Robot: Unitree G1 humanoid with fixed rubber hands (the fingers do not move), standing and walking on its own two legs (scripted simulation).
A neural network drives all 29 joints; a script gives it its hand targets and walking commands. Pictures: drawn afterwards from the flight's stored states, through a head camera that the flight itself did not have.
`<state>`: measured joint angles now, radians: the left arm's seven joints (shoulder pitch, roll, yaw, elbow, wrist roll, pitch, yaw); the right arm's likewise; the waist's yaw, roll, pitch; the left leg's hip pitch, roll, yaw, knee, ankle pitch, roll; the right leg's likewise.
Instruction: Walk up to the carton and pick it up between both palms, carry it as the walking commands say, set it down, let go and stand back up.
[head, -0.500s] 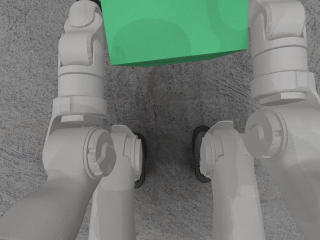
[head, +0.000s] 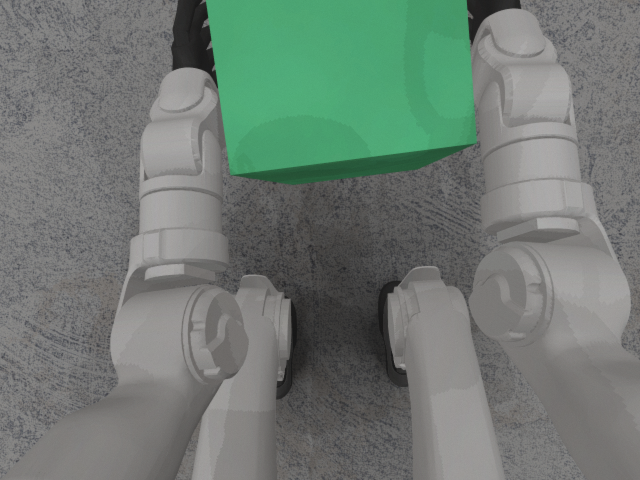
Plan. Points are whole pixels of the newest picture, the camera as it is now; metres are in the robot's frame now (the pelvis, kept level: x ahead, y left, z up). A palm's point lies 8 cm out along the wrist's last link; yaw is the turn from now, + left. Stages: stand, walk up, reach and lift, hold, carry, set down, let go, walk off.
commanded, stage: reach and lift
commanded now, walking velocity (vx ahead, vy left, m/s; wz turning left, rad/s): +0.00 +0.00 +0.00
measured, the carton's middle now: (341, 69) +0.55 -0.03 -0.16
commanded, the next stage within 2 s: none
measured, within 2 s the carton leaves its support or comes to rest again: neither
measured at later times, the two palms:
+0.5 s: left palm (165, 67) +0.51 +0.12 -0.02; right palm (534, 3) +0.53 -0.17 -0.01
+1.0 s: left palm (109, 64) +0.49 +0.12 +0.05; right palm out of the picture +0.50 -0.16 +0.06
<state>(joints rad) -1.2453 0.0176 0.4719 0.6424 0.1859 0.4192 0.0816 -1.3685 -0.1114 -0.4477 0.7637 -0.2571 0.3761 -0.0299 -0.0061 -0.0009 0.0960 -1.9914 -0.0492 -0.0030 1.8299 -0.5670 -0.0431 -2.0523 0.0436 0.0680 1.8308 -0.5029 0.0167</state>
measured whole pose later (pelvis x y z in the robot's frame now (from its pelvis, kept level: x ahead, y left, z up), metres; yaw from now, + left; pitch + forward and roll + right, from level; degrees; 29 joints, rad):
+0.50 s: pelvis +0.01 +0.00 +0.05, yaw -1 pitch +41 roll +3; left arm -1.08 -0.04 0.49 0.59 0.23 0.43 0.04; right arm -1.20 -0.04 -0.46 0.72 -0.27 0.38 -0.03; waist 0.00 0.00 -0.04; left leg -1.84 -0.04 -0.01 1.66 -0.54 -0.04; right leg -1.90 0.05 0.07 1.66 -0.48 0.02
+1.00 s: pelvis +0.02 +0.00 +0.11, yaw -2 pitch +37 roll +2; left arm -0.89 -0.09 0.47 0.55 0.25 0.42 0.02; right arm -1.02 0.02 -0.44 0.68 -0.28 0.37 -0.02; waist 0.00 0.00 -0.10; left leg -1.60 -0.04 -0.02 1.48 -0.52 -0.03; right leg -1.65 0.04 0.07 1.48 -0.46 0.02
